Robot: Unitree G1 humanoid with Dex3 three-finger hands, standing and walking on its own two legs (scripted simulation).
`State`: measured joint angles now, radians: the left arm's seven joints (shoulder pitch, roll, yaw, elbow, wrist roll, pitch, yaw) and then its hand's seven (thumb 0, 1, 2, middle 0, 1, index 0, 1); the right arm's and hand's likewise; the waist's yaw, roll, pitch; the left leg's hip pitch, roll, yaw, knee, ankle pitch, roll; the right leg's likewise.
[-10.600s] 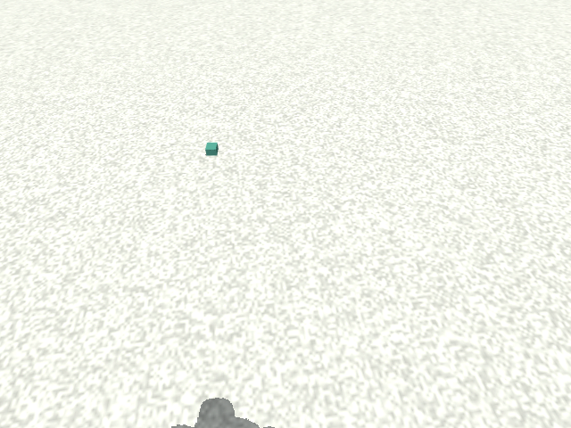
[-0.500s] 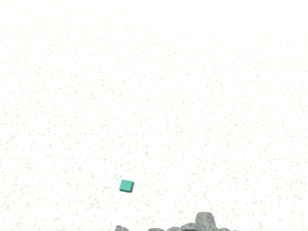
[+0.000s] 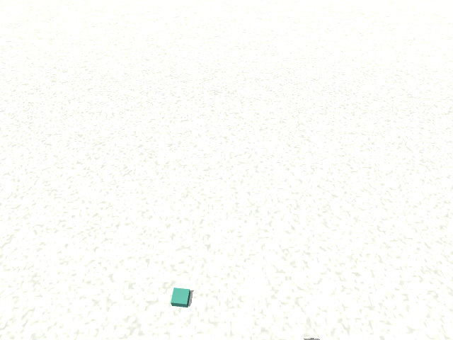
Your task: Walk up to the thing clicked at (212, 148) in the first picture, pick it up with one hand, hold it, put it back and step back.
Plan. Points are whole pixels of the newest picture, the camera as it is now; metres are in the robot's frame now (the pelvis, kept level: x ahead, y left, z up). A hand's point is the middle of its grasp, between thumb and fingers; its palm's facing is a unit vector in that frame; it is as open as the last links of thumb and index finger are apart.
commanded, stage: walk up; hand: left
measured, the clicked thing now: (180, 297) +0.44 +0.22 -0.75
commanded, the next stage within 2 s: stand in 0.78 s
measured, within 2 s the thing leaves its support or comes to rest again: neither
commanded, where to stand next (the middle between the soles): +0.05 -0.03 m, yaw +1 degrees
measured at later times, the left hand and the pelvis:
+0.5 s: hand out of the picture +0.09 +0.25 -0.15, palm faces -0.02 -0.94 -0.33, open 7.3 cm; pelvis +0.01 -0.01 +0.01, yaw -1 degrees
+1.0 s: hand out of the picture +0.10 +0.25 -0.14, palm faces -0.03 -0.94 -0.34, open 7.3 cm; pelvis +0.01 +0.00 +0.01, yaw -1 degrees
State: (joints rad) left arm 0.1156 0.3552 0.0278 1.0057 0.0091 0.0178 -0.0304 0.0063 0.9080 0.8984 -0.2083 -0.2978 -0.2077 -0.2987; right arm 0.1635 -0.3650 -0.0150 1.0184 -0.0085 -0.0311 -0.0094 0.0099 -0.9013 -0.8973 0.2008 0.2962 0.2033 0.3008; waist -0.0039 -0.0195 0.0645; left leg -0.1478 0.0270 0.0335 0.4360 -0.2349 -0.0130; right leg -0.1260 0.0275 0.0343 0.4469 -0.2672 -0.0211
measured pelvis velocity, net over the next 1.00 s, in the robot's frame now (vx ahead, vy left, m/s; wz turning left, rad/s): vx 0.01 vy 0.00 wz -0.01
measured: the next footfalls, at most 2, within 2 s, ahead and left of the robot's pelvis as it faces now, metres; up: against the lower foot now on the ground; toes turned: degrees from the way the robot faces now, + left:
none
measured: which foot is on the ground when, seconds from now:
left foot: down 0.00-1.00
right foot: down 0.00-1.00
